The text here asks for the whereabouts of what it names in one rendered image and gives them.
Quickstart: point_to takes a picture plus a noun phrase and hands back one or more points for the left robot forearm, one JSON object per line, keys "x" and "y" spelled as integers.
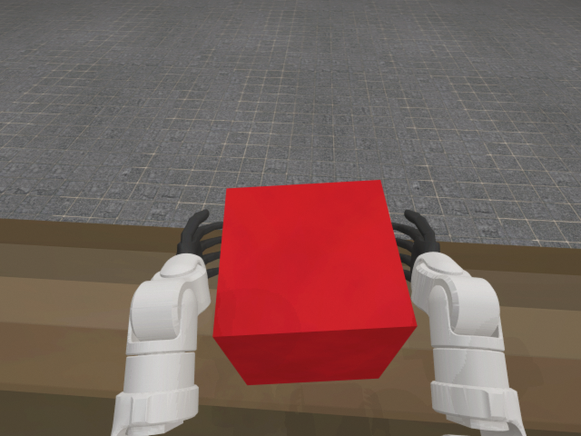
{"x": 159, "y": 391}

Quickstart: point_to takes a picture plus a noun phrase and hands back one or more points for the robot right hand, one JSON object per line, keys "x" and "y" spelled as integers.
{"x": 423, "y": 237}

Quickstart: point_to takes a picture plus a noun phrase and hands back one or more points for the robot left hand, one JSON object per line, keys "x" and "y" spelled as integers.
{"x": 191, "y": 236}

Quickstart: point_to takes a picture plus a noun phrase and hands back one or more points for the carton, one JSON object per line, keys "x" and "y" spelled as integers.
{"x": 311, "y": 286}

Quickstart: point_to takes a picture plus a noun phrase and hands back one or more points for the right robot forearm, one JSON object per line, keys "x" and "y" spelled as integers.
{"x": 471, "y": 384}

